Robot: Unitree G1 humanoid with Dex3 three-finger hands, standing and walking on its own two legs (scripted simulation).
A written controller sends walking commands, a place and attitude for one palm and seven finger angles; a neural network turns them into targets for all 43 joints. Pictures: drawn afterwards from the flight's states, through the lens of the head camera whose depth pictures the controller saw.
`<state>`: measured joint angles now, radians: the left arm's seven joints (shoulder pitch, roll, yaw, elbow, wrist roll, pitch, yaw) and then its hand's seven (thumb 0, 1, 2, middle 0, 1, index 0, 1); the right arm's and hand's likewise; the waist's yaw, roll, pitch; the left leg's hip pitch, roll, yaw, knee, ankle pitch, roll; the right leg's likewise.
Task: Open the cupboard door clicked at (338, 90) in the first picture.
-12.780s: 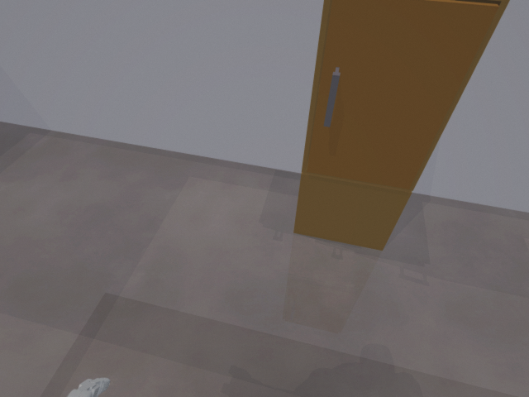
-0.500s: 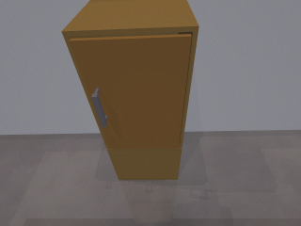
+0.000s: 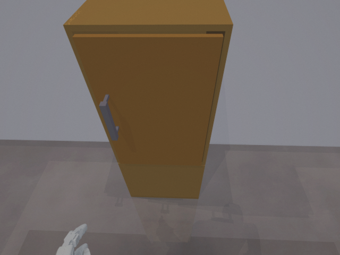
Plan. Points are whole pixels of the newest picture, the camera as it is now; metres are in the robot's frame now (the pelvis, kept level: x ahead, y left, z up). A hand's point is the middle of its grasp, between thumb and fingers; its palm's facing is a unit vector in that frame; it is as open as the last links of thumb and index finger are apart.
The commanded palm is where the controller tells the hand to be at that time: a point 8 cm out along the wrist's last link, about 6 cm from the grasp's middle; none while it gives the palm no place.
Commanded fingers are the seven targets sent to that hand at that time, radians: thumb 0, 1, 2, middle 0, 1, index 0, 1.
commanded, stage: raise the hand with hooked fingers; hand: left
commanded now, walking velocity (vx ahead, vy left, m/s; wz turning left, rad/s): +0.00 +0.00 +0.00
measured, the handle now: (111, 118) +0.52 +0.23 -0.01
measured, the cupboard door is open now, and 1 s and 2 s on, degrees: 0 0 0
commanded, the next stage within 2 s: move the hooked fingers beside the handle in 1.96 s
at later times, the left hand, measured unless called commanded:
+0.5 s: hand (87, 232) +0.18 +0.21 -0.03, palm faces +0.06 -0.99 -0.09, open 9.9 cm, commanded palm +0.15 +0.26 -0.04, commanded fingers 0.00 0.13 0.57 -0.25 -0.80 -0.25 -0.80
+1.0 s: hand (78, 218) +0.21 +0.24 -0.03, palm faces -0.04 -1.00 -0.06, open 12.9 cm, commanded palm +0.19 +0.31 -0.02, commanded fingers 0.00 -0.45 0.32 -0.30 -1.17 -0.30 -1.17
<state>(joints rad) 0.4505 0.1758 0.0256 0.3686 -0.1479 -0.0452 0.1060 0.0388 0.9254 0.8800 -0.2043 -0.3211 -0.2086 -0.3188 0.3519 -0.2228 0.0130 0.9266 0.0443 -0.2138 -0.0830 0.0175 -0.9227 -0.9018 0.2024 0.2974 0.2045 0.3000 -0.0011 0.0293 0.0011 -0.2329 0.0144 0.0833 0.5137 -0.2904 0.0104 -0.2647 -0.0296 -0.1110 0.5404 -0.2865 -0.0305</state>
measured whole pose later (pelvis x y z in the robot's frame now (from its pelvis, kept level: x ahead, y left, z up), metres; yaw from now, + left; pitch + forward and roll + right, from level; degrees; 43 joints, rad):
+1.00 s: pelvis -0.04 +0.02 -0.07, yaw +0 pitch +13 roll -2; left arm 0.24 0.32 0.28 0.16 -0.32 -0.39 -0.39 0.00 -0.23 0.41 -0.28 -1.03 -0.29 -1.03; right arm 0.25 -0.28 0.00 0.55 0.04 -0.24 -0.08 0.01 -0.91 -0.90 0.20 0.30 0.20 0.30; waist -0.02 0.00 -0.10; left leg -0.84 0.03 0.02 1.10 -0.50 0.03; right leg -0.82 -0.04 -0.13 1.04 -0.44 -0.02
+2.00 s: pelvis -0.02 +0.02 -0.05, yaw -1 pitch +13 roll -2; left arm -0.03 0.40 0.44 0.45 -0.36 -0.35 -0.50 -0.01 -0.50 0.30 -0.30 -1.20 -0.31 -1.20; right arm 0.28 -0.27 0.04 0.55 0.03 -0.18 -0.07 0.01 -0.91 -0.90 0.20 0.30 0.21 0.30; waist -0.01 0.02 -0.10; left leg -0.74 0.04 0.03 0.98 -0.47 0.03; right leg -0.73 -0.02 -0.12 0.92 -0.41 -0.02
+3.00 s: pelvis -0.02 +0.02 -0.06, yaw -2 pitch +18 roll -3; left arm -0.53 0.55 0.52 0.96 -0.24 -0.39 -0.52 -0.01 -0.50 0.30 -0.30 -1.20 -0.31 -1.20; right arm 0.33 -0.29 0.04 0.59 0.02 -0.07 -0.06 0.01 -0.91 -0.90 0.20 0.30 0.21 0.30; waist -0.08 0.00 -0.10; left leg -0.88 0.05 0.04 1.04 -0.48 0.03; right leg -0.87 -0.01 -0.10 0.97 -0.41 -0.02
